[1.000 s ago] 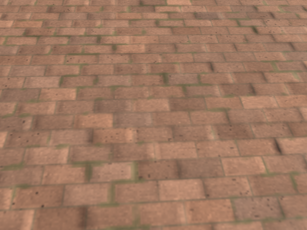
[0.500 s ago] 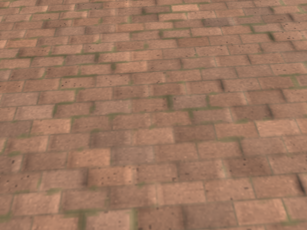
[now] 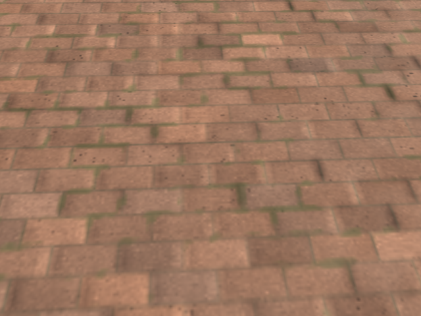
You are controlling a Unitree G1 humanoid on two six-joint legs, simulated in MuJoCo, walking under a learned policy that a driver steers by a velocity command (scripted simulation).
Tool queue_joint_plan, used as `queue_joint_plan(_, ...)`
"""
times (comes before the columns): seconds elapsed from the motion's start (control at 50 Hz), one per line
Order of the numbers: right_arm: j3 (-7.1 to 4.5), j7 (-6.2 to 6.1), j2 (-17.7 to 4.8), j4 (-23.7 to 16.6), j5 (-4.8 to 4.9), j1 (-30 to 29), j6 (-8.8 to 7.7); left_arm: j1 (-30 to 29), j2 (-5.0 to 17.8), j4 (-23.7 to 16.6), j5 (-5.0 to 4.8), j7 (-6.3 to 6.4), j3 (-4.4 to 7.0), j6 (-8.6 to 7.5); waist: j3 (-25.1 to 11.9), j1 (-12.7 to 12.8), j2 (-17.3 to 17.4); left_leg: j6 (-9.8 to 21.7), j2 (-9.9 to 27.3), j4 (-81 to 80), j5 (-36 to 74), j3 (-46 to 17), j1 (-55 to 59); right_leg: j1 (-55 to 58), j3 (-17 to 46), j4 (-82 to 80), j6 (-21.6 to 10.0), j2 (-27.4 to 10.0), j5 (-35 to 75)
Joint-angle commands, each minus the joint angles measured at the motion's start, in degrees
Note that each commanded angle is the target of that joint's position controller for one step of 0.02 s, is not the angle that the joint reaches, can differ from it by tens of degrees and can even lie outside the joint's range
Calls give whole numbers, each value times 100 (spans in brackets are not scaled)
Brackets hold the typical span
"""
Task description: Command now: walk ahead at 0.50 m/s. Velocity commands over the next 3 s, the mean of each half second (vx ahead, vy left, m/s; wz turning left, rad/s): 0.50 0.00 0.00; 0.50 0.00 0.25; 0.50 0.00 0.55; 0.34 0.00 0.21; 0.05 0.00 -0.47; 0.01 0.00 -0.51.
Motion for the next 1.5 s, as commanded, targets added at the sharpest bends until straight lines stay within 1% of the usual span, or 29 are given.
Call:
queue_joint_plan(0.02,-179,-9,-661,-236,-3,145,-132,142,411,-336,39,26,124,-7,-473,25,590,1051,1543,-1557,862,-1788,1134,-1005,222,-149,112,-502,472)
queue_joint_plan(0.1,-240,-83,-852,-25,30,351,-145,-497,278,-549,110,55,80,66,-127,-63,449,1062,1448,-1870,1202,-1221,1027,-1436,149,-1244,316,-570,1355)
queue_joint_plan(0.26,-292,-177,-1052,405,123,1007,26,-1848,180,-932,21,-143,6,-88,180,-511,477,800,1497,-1735,1022,-778,1641,-1188,-77,-3324,193,-222,2510)
queue_joint_plan(0.32,-337,-222,-1117,512,154,1005,115,-1871,316,-1000,22,-223,46,-120,130,-363,555,672,1739,-1369,1505,-864,2171,-1079,-55,-3604,-33,-149,1941)
queue_joint_plan(0.36,-355,-250,-1180,505,156,823,174,-1231,515,-826,39,-216,156,-134,-266,53,633,513,1612,-582,2853,-705,2221,-71,-307,-3803,-238,108,1693)
queue_joint_plan(0.38,-299,-263,-1046,489,124,824,203,-390,771,-553,54,-167,298,-130,-829,426,523,353,1303,443,3211,-475,1890,1167,-380,-3842,-412,183,1797)
queue_joint_plan(0.4,-161,-283,-755,335,-13,903,198,623,1189,-357,106,-106,419,-105,-1714,753,-127,138,951,2213,1734,-222,759,2888,755,-3626,-786,-822,1969)
queue_joint_plan(0.42,20,-223,-100,263,15,1597,79,829,1532,-246,89,-130,490,-69,-2254,332,-1610,-222,-130,4021,-2106,-319,-1559,4586,3404,-4242,-1651,-1922,569)
queue_joint_plan(0.44,-96,-196,-688,321,137,1212,-34,748,937,-314,17,-143,331,-87,-1991,599,-959,-151,107,4637,-2510,-1058,-2217,4398,3746,-4705,-1499,-1847,-237)
queue_joint_plan(0.46,-181,-164,-950,151,272,708,-113,343,746,-368,34,-131,258,-102,-1217,533,-704,-64,383,4681,-1998,-969,-2533,3727,2969,-4842,-1288,-1695,-66)
queue_joint_plan(0.5,-196,-195,-877,82,149,307,-135,-297,522,-454,104,-137,190,-112,-501,234,-146,-126,836,4148,-1119,-751,-2210,2412,1977,-5132,-1176,-1310,1079)
queue_joint_plan(0.54,-194,-185,-707,147,119,529,-31,-472,397,-437,161,-142,154,-157,-466,-32,-332,-212,1014,3856,-772,-775,-1652,1822,1490,-5426,-1172,-1085,1644)
queue_joint_plan(0.72,-92,-117,-347,-124,133,-552,59,-106,729,-6,149,18,226,-185,45,266,-126,-414,891,1498,1374,-536,-1833,1702,-134,-5974,-953,-824,2288)
queue_joint_plan(0.84,-71,72,-327,-554,158,-1294,44,263,805,305,77,55,269,-13,264,486,-51,-131,703,767,1019,-395,-2234,2914,-524,-5596,-799,-1248,2827)
queue_joint_plan(0.9,-168,158,-517,-651,127,-1013,69,69,992,250,48,131,335,118,-65,187,-260,138,345,754,173,38,-1599,3238,-779,-4662,-598,-1298,5092)
queue_joint_plan(0.94,-446,103,-951,-340,137,388,110,-59,994,155,61,216,328,220,-889,-571,-155,457,-94,460,277,211,368,2678,-1115,-2700,-319,-988,5979)
queue_joint_plan(0.96,-618,-11,-1452,-192,146,1300,170,59,770,-8,191,243,221,171,-1531,-861,619,862,840,438,414,-1266,2171,1197,-1185,-852,-92,-691,4094)
queue_joint_plan(0.98,-629,0,-1759,-241,175,1143,136,614,7,-189,285,102,-23,-21,-2066,-229,1807,1899,2045,-259,-730,-4433,3947,-1282,-515,840,191,588,-1067)
queue_joint_plan(1.0,-484,0,-1202,-318,161,1262,107,27,585,-190,89,-6,89,-235,-2154,-647,1108,1765,2071,-763,-1213,-4721,4034,-1906,427,1302,69,350,-1168)
queue_joint_plan(1.02,-434,-15,-1034,-335,109,1010,72,-465,779,-389,-92,-59,143,-361,-1359,-649,836,1539,1901,-871,-799,-3912,3403,-2221,370,1164,-44,107,-618)
queue_joint_plan(1.06,-381,-31,-859,-492,78,361,53,-658,704,-408,78,7,160,-411,-626,-244,106,1331,1483,-1022,442,-2865,1911,-1730,296,258,9,-277,93)
queue_joint_plan(1.14,-367,-126,-845,-602,75,197,37,-497,514,-471,211,44,177,-173,-427,81,376,1379,1158,-1377,1416,-2189,792,-1127,197,-637,384,-351,551)
queue_joint_plan(1.26,-444,-287,-1046,-436,135,684,123,-1713,228,-885,160,8,72,-189,-196,-356,558,887,677,-1290,800,-1724,295,-620,76,-3041,578,94,2600)
queue_joint_plan(1.36,-450,-328,-970,-291,178,950,209,-1989,511,-1073,78,-86,164,-290,-204,-371,709,748,985,-667,448,-2473,1028,-409,353,-3754,383,209,2274)
queue_joint_plan(1.42,-416,-332,-835,-353,147,767,263,-1140,760,-875,93,-57,314,-376,-528,113,878,525,813,182,982,-2623,1086,789,200,-4126,33,212,1818)
queue_joint_plan(1.44,-299,-302,-540,-449,92,720,246,-387,993,-789,192,-15,397,-401,-1240,469,577,335,500,1429,705,-2287,577,2164,732,-3948,-300,-449,1690)
queue_joint_plan(1.46,-186,-297,-189,-577,196,1398,201,370,1480,-656,272,21,537,-330,-2156,379,-873,-134,-324,3374,-1079,-1446,-1361,4365,2913,-4106,-1178,-1761,685)
queue_joint_plan(1.48,-187,-307,-482,-594,235,1562,172,447,1183,-570,113,-33,481,-274,-2151,339,-1532,-213,-119,4369,-2594,-1355,-2394,4544,4347,-4636,-1379,-2221,-558)
queue_joint_plan(1.5,-313,-303,-950,-547,248,1116,195,153,733,-672,73,-18,359,-240,-1318,443,-840,-247,195,4783,-2125,-1400,-2727,3827,3665,-4780,-1128,-2010,-1007)
Next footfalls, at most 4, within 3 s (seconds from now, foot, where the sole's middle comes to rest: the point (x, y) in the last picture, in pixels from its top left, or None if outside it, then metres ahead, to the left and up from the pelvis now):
0.38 right None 0.38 -0.15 -0.77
0.94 left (187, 254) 0.67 0.09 -0.77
1.44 right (220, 175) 1.00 -0.02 -0.77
1.90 left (132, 161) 1.06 0.33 -0.77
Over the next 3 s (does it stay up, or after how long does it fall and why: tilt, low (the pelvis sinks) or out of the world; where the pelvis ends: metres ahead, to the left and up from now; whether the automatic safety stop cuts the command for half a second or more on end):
stays up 1.06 0.18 0.01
